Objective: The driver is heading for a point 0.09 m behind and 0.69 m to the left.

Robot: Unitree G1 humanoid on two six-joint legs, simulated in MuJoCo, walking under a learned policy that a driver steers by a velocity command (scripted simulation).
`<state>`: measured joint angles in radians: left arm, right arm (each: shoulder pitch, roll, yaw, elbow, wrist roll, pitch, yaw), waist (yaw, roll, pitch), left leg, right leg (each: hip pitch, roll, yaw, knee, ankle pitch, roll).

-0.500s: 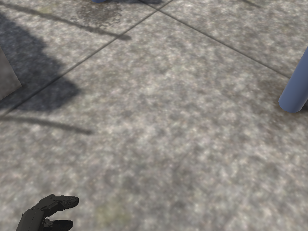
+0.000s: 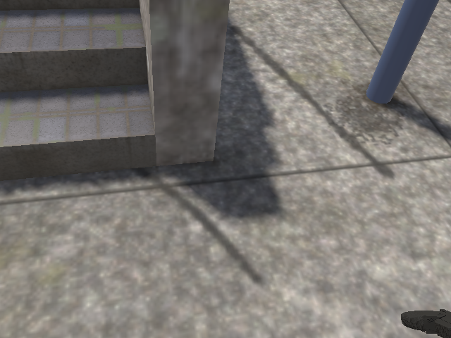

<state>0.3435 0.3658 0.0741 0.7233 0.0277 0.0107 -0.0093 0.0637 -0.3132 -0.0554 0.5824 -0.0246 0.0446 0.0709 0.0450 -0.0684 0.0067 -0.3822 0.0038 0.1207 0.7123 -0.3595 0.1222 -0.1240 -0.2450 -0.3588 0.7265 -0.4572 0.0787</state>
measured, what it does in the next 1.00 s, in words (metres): walks ahead, turning left: right foot, then left foot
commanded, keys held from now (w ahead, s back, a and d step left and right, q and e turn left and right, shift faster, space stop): w+q+shift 0.30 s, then w+shift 0.20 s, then shift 0.30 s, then q+shift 0.20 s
